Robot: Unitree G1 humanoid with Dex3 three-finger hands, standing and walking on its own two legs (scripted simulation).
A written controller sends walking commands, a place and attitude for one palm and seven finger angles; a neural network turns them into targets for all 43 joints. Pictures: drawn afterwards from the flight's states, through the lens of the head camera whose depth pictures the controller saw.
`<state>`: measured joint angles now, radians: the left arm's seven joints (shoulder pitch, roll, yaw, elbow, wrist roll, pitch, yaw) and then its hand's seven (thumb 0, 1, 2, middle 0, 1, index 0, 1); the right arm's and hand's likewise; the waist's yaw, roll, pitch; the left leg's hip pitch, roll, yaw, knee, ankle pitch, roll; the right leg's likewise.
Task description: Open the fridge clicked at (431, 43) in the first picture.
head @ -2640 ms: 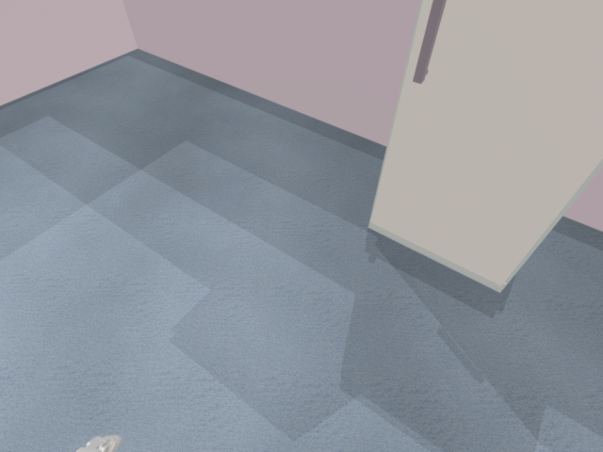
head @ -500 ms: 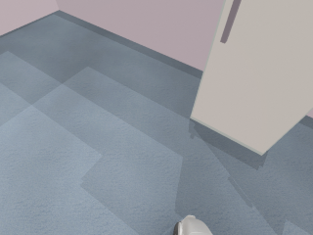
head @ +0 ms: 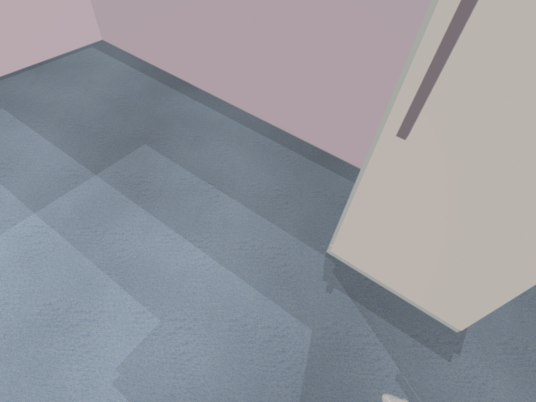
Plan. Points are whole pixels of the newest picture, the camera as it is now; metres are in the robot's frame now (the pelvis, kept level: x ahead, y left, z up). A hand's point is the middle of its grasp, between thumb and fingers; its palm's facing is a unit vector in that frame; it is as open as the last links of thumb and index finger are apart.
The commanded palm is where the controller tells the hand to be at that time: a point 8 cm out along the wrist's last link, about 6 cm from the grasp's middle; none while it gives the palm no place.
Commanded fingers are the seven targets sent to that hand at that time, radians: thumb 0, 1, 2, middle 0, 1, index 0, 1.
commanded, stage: turn to face it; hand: left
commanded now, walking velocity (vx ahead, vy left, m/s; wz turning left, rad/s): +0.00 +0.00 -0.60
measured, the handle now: (437, 66) +0.74 -0.28 +0.17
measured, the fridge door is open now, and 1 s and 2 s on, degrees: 0 0 0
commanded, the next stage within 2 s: take the last steps up to it in 0.78 s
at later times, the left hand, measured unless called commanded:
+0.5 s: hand (188, 368) +0.19 +0.15 -0.15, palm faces -0.24 -0.93 -0.27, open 7.4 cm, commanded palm none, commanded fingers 0.00 0.90 0.90 -0.20 -0.30 -0.20 -0.30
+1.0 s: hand (205, 350) +0.23 +0.13 -0.16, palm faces -0.46 -0.86 -0.20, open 7.4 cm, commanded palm none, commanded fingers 0.00 0.90 0.90 -0.20 -0.30 -0.20 -0.30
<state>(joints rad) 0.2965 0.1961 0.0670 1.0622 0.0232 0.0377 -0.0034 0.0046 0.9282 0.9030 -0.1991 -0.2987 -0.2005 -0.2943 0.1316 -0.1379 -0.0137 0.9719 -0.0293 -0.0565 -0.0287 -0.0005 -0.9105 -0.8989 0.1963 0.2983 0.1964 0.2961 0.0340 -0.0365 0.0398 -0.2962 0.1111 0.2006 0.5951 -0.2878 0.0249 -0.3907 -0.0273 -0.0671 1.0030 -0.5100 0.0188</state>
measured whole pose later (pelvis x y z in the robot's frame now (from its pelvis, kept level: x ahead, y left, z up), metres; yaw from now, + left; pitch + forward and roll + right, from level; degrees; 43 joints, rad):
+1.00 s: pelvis +0.06 +0.00 +0.01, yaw -27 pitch +1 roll -1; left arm 0.16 0.19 0.06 0.97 0.02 0.06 -0.02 0.01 0.91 0.90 -0.20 -0.30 -0.20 -0.29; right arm 0.28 -0.17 -0.04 1.01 -0.03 0.01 -0.02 0.01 -0.90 -0.90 0.20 0.30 0.20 0.30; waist -0.04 0.02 0.06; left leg -0.24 0.10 0.20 0.50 -0.26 0.01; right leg -0.28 -0.03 -0.06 0.68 -0.45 0.03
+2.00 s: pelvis +0.27 -0.14 +0.00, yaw -29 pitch -1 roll +1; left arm 0.11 0.14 0.03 1.02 0.03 -0.01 0.03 0.01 0.92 0.90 -0.20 -0.30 -0.20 -0.29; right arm 0.27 -0.16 -0.05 1.11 0.00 0.04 -0.03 0.01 -0.91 -0.90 0.20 0.30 0.20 0.30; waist -0.02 0.03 0.09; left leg -0.31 0.02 0.06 0.90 -0.57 -0.03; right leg -0.32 -0.08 -0.13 0.55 -0.21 -0.02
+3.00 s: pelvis +0.23 -0.13 +0.01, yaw -30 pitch -1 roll +1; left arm 0.29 0.12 0.00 1.14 0.01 0.00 0.04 0.01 0.93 0.90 -0.20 -0.30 -0.20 -0.29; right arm 0.33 -0.11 -0.01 1.19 -0.01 0.01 -0.03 0.00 -0.91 -0.90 0.20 0.30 0.20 0.30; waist -0.03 0.02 0.02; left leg -0.21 0.07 0.09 0.40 -0.17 -0.03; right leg -0.12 0.01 -0.05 0.42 -0.29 -0.03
